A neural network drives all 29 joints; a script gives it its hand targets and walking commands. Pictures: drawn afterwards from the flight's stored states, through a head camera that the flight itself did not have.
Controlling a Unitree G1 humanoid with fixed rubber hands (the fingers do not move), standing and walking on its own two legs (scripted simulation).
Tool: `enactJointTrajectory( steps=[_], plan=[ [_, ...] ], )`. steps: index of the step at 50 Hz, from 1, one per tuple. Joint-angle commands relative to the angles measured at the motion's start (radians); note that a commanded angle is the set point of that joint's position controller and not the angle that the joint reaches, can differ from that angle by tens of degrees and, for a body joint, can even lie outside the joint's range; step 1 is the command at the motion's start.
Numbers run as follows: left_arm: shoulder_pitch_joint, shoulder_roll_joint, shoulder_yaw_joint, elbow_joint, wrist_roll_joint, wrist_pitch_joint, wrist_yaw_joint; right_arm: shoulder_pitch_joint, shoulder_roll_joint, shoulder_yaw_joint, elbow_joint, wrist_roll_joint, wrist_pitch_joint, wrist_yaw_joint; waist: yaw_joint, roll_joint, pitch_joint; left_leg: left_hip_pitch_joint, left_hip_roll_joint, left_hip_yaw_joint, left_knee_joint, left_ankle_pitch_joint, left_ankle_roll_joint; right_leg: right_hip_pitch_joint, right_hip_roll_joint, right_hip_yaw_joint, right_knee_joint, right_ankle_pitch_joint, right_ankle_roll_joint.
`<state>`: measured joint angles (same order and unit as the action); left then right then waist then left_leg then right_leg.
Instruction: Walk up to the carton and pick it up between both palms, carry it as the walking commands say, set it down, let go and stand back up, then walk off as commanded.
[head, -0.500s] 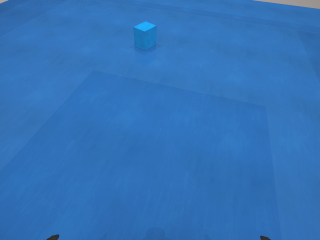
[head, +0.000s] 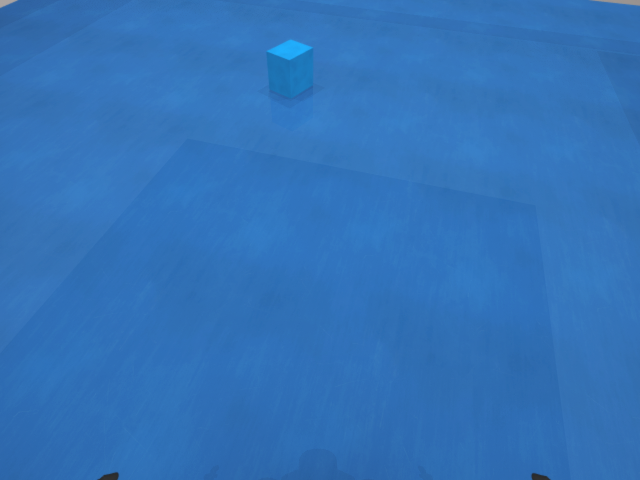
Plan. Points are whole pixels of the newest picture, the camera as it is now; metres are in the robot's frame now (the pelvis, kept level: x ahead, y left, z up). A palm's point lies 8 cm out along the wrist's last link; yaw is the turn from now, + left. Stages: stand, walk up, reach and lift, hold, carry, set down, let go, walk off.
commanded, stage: stand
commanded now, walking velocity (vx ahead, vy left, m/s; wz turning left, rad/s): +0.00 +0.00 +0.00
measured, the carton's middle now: (290, 69) +2.45 +0.23 -0.66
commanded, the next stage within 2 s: walk up in 0.02 s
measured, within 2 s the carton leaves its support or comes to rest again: neither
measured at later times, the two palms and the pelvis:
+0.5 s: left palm out of the picture +0.00 +0.29 -0.13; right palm out of the picture +0.15 -0.24 -0.12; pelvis +0.04 +0.02 +0.00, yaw +2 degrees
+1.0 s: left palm (178, 318) +0.39 +0.26 -0.13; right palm (493, 435) +0.22 -0.25 -0.16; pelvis +0.25 +0.01 -0.03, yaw +2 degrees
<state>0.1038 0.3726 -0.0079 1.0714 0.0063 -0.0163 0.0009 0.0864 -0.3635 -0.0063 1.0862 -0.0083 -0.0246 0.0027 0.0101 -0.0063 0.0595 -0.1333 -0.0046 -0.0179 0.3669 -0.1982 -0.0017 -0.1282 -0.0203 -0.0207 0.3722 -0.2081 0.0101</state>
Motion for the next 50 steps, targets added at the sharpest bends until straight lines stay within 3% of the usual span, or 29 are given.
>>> enactJointTrajectory(
  steps=[1,2,8,10,11,12,14,15,17,18,20,21,22,25,26,27,28,29,32,34,36,42,43,45,46,47,48,49,50],
  plan=[
    [-0.036,0.2,0.04,-0.052,0.009,-0.008,0.004,-0.061,-0.23,-0.049,-0.05,0.004,-0.022,-0.008,0.012,0.001,-0.127,0.033,0.122,-0.08,-0.071,0.24,0.03,0.064,-0.11,0.068,-0.059,0.192,-0.026],
    [-0.062,0.191,0.04,-0.052,-0.004,-0.008,0.007,-0.067,-0.195,-0.041,-0.067,0.006,-0.024,-0.009,-0.007,-0.046,-0.16,0.066,0.142,-0.095,-0.06,0.27,0.04,0.052,-0.116,0.065,-0.032,0.211,-0.026],
    [-0.037,0.19,0.037,-0.047,-0.006,-0.005,0.006,-0.051,-0.223,-0.049,-0.052,-0.001,-0.015,-0.009,0.005,0.027,-0.093,0.006,0.106,-0.073,-0.071,0.193,0.024,0.056,-0.111,0.08,-0.059,0.189,-0.033],
    [-0.054,0.153,0.037,-0.054,0.003,-0.009,0.006,-0.042,-0.219,-0.047,-0.047,0.001,-0.011,-0.013,0.005,-0.037,-0.068,-0.003,0.131,-0.097,-0.08,0.184,0.04,0.044,-0.113,0.068,-0.075,0.158,-0.025],
    [-0.093,0.134,0.106,-0.138,0.023,0.033,-0.027,0.196,-0.163,-0.067,-0.026,-0.013,0.034,-0.01,-0.042,-0.07,-0.021,-0.054,0.168,-0.281,-0.063,-0.421,0.056,-0.111,-0.04,-0.029,0.075,-0.423,-0.03],
    [-0.034,0.074,0.065,-0.134,0.008,0.035,-0.023,0.087,-0.148,-0.049,-0.036,-0.008,0.045,0.008,-0.005,0.117,0.042,-0.199,0.14,-0.225,-0.125,-0.659,0.09,-0.142,-0.07,0.021,0.087,-0.495,-0.029],
    [0.119,0.07,0.068,-0.106,0.026,0.023,-0.021,-0.079,-0.116,-0.041,-0.125,-0.023,0.047,0.025,0.096,0.1,0.083,-0.407,0.095,-0.15,-0.086,-0.54,0.057,0.015,-0.067,0.016,0.094,-0.343,-0.042],
    [0.275,0.097,0.082,-0.054,0.031,0.004,-0.007,-0.097,-0.082,-0.034,-0.174,-0.022,0.031,0.032,0.132,-0.007,0.032,-0.434,0.07,-0.121,0.013,-0.465,0.029,0.127,-0.137,0.082,0.017,-0.345,-0.063],
    [0.368,0.207,0.106,-0.021,0.022,-0.027,0.008,-0.179,-0.048,-0.033,-0.205,-0.031,0.004,0.031,0.158,-0.224,-0.043,-0.593,0.015,0.02,0.44,-0.235,-0.006,0.307,-0.387,0.503,-0.234,-0.377,-0.175],
    [0.383,0.22,0.109,-0.035,0.026,-0.037,0.014,-0.191,-0.042,-0.037,-0.243,-0.041,-0.002,0.024,0.182,-0.167,-0.039,-0.649,0.062,-0.022,0.521,-0.247,-0.002,0.321,-0.432,0.544,-0.244,-0.389,-0.194],
    [0.223,0.159,0.093,-0.095,0.03,-0.046,0.008,-0.113,-0.047,-0.043,-0.206,-0.038,-0.013,0.04,0.088,-0.076,-0.005,-0.573,0.108,-0.027,0.534,-0.138,0.002,0.201,-0.387,0.423,-0.251,-0.413,-0.165],
    [0.146,0.122,0.091,-0.124,0.033,-0.044,0.001,-0.062,-0.038,-0.04,-0.199,-0.034,-0.01,0.051,0.043,-0.162,0.038,-0.485,0.112,-0.006,0.528,-0.112,-0.01,0.069,-0.341,0.323,-0.262,-0.358,-0.133],
    [0.035,0.15,0.094,-0.163,0.027,-0.04,-0.008,0.012,-0.034,-0.036,-0.198,-0.024,-0.014,0.052,-0.024,-0.107,0.058,-0.307,0.122,-0.007,0.363,-0.17,0.0,-0.07,-0.318,0.237,-0.272,-0.32,-0.117],
    [0.052,0.076,0.094,-0.136,0.025,-0.04,-0.022,0.175,-0.006,-0.029,-0.135,-0.008,-0.013,0.067,-0.096,-0.201,-0.008,0.068,0.055,0.101,0.102,-0.044,-0.005,-0.208,-0.18,-0.001,-0.059,-0.164,-0.071],
    [0.14,0.071,0.083,-0.133,0.025,-0.046,-0.023,0.238,-0.038,-0.05,-0.101,-0.008,-0.024,0.05,-0.092,-0.062,-0.061,0.217,0.015,0.142,0.065,-0.052,-0.001,-0.254,-0.124,-0.009,0.112,-0.028,-0.063],
    [0.143,0.013,0.074,-0.127,0.027,-0.048,-0.027,0.379,-0.099,-0.074,-0.071,-0.034,-0.032,0.032,-0.16,0.16,-0.162,0.402,0.196,-0.12,-0.012,-0.199,0.054,-0.425,-0.056,-0.091,0.475,-0.089,-0.031],
    [0.158,-0.008,0.067,-0.174,0.029,-0.05,-0.023,0.425,-0.199,-0.1,-0.076,-0.03,-0.039,0.01,-0.143,0.349,-0.197,0.42,0.43,-0.509,-0.168,-0.293,0.13,-0.583,-0.016,-0.045,0.725,-0.294,-0.014],
    [0.129,0.016,0.07,-0.198,0.041,-0.04,-0.024,0.386,-0.222,-0.105,-0.091,-0.02,-0.029,0.001,-0.136,0.284,-0.147,0.312,0.479,-0.525,-0.193,-0.424,0.179,-0.594,-0.081,0.03,0.817,-0.284,-0.003],
    [0.07,0.022,0.066,-0.163,0.025,-0.028,-0.036,0.169,-0.102,-0.065,-0.154,-0.016,-0.028,0.007,-0.054,0.069,0.066,-0.053,0.417,-0.309,-0.243,-0.373,0.149,-0.449,-0.168,0.04,0.664,-0.182,0.0],
    [0.148,-0.008,0.056,-0.128,0.022,-0.013,-0.052,0.146,-0.089,-0.071,-0.17,-0.02,-0.037,0.012,-0.039,0.17,0.092,-0.051,0.377,-0.221,-0.228,-0.24,0.121,-0.448,-0.164,0.037,0.656,-0.1,0.018],
    [0.118,-0.007,0.056,-0.132,0.021,-0.01,-0.053,0.151,-0.06,-0.076,-0.168,-0.015,-0.047,0.007,-0.034,0.11,0.075,-0.084,0.395,-0.183,-0.236,-0.139,0.164,-0.408,-0.169,0.002,0.566,-0.072,0.02],
    [-0.011,-0.064,0.046,-0.177,0.02,-0.014,-0.076,0.212,-0.063,-0.075,-0.141,-0.024,-0.044,0.018,-0.051,0.16,0.087,-0.067,0.311,-0.049,-0.193,0.004,0.109,-0.282,-0.075,-0.093,0.236,-0.035,0.016],
    [0.029,-0.033,0.055,-0.173,0.012,-0.022,-0.069,0.197,-0.047,-0.07,-0.135,-0.017,-0.045,0.017,-0.014,0.199,0.045,-0.095,0.256,0.007,-0.164,0.042,0.104,-0.185,-0.07,-0.119,0.224,0.053,0.015],
    [0.183,0.004,0.076,-0.127,0.017,-0.04,-0.051,0.207,-0.044,-0.07,-0.12,-0.017,-0.038,0.016,0.06,0.121,-0.059,-0.148,0.155,0.111,0.077,0.037,0.072,0.067,-0.02,-0.171,0.155,0.018,0.009],
    [0.344,0.066,0.103,-0.092,0.031,-0.044,-0.028,0.191,-0.022,-0.059,-0.141,-0.016,-0.045,0.015,0.162,-0.056,-0.186,-0.313,0.109,0.137,0.369,0.062,0.057,0.353,-0.106,-0.08,0.13,-0.066,-0.017],
    [0.505,0.182,0.136,-0.062,0.043,-0.052,-0.01,0.18,0.054,-0.046,-0.185,-0.006,-0.056,0.014,0.199,-0.388,-0.26,-0.497,0.015,0.134,0.699,-0.338,0.012,0.441,-0.404,0.344,-0.02,-0.033,-0.086],
    [0.47,0.197,0.122,-0.074,0.038,-0.049,-0.001,0.181,0.034,-0.049,-0.215,-0.004,-0.046,0.013,0.151,-0.333,-0.265,-0.596,0.053,0.038,0.879,-0.389,0.011,0.452,-0.494,0.556,-0.102,-0.106,-0.173],
    [0.419,0.167,0.116,-0.069,0.028,-0.053,0.001,0.104,0.017,-0.055,-0.22,-0.014,-0.051,0.01,0.152,-0.247,-0.181,-0.657,0.101,-0.001,0.957,-0.308,0.011,0.379,-0.483,0.515,-0.086,0.073,-0.246],
    [0.333,0.113,0.107,-0.074,0.041,-0.062,-0.005,0.1,0.024,-0.055,-0.199,-0.021,-0.051,0.02,0.109,-0.105,-0.122,-0.628,0.149,-0.007,0.925,-0.237,0.013,0.263,-0.423,0.41,-0.079,0.095,-0.192]
  ],
)
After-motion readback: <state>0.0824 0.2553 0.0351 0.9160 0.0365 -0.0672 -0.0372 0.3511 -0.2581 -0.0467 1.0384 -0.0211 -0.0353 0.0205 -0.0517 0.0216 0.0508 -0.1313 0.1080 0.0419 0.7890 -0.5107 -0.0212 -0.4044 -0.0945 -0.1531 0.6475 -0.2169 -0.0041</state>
